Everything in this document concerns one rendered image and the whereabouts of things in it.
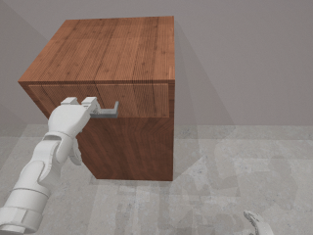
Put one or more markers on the cabinet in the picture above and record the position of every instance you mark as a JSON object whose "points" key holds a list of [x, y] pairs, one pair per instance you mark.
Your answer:
{"points": [[139, 50]]}

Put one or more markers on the robot left forearm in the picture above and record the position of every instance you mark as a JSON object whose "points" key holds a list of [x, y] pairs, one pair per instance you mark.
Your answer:
{"points": [[22, 213]]}

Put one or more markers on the drawer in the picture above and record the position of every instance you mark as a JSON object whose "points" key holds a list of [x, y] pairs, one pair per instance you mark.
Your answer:
{"points": [[135, 99]]}

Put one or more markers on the left robot hand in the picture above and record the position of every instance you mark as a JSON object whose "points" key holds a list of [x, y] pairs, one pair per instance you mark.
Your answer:
{"points": [[70, 118]]}

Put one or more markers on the right robot hand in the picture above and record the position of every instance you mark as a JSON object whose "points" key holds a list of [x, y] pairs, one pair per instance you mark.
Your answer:
{"points": [[261, 227]]}

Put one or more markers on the handle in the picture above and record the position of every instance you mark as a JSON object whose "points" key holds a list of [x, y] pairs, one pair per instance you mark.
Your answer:
{"points": [[107, 113]]}

